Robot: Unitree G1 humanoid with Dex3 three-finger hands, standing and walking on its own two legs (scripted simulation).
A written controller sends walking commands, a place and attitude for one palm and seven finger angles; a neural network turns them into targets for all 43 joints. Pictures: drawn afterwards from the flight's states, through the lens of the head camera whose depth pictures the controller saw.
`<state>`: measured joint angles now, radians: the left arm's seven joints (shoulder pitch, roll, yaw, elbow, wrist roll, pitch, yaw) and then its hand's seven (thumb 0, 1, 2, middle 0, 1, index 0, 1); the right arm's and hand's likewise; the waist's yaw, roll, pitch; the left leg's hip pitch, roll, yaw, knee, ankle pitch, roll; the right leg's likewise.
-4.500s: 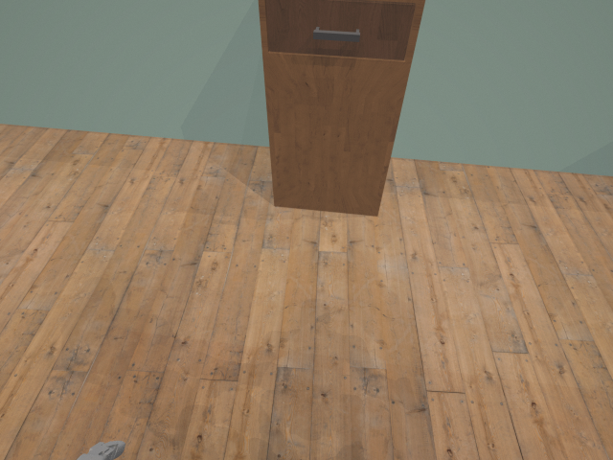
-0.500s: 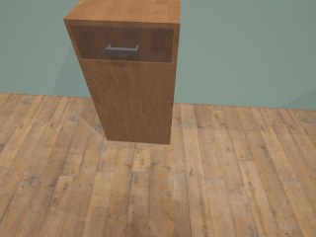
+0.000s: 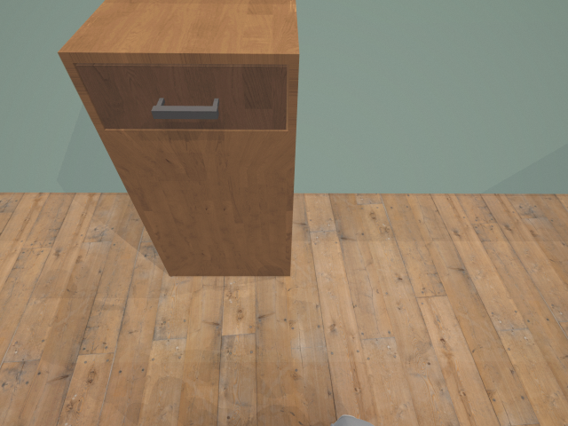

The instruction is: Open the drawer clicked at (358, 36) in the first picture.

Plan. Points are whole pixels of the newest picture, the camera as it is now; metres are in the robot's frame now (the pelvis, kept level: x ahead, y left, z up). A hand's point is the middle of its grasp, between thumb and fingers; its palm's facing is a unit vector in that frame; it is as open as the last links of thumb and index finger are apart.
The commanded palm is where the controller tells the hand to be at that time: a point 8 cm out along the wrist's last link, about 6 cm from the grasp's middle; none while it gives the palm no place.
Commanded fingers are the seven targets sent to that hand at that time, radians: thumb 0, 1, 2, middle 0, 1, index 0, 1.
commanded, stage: take the last steps up to it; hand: left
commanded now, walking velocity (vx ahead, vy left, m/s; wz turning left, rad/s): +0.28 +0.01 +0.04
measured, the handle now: (187, 107) +0.73 +0.24 +0.04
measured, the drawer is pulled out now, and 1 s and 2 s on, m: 0.00 0.00 0.00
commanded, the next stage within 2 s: come to a stop and stand still in 0.40 s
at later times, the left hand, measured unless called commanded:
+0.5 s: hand out of the picture +0.11 +0.19 -0.19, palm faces +0.11 -0.98 -0.14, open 7.3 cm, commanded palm none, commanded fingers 0.00 0.90 0.90 -0.20 -0.30 -0.20 -0.30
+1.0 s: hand (194, 345) +0.28 +0.17 -0.15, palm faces +0.02 -0.95 -0.30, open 7.3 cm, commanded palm none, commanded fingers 0.00 0.90 0.90 -0.20 -0.30 -0.20 -0.30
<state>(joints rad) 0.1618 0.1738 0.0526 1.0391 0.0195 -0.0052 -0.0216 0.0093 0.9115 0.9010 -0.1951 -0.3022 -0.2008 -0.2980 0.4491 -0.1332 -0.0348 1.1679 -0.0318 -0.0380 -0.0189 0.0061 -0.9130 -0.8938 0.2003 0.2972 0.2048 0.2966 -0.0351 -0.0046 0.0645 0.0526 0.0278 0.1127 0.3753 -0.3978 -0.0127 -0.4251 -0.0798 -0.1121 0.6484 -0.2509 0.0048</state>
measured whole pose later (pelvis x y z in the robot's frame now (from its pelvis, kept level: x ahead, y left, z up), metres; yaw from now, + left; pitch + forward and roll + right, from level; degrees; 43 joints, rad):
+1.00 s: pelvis +0.21 -0.03 +0.00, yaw -1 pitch +0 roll +2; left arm 0.16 0.17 0.04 1.00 0.02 0.01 0.04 0.01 0.91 0.90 -0.20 -0.30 -0.20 -0.30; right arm 0.19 -0.19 -0.07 1.06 -0.01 0.06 -0.03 0.01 -0.92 -0.89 0.20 0.30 0.20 0.30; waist -0.01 0.05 0.10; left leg -0.36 0.02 0.04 0.93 -0.51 -0.02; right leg -0.29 -0.03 -0.09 0.57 -0.28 -0.05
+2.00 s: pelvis +0.16 +0.01 +0.00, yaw +0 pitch -1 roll +0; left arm 0.30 0.17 0.01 1.02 0.01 0.00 0.03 0.01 0.92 0.90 -0.20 -0.30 -0.21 -0.30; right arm 0.33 -0.18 -0.02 1.01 -0.02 0.00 -0.03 0.01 -0.91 -0.89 0.20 0.30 0.20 0.30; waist -0.02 0.00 0.00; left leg -0.21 0.03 0.03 0.56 -0.34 -0.01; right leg -0.27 -0.02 -0.04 0.56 -0.27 0.00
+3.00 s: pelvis +0.21 +0.03 +0.00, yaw -2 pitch -1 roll +0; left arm 0.38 0.11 0.04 1.07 0.02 -0.03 0.01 0.01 0.91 0.90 -0.20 -0.30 -0.20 -0.30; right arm 0.44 -0.12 -0.01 1.12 -0.02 -0.04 -0.03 0.00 -0.91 -0.89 0.20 0.30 0.20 0.30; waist -0.01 0.02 0.02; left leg -0.14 0.01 0.07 0.58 -0.42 0.03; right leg -0.28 -0.04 -0.10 0.58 -0.26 -0.03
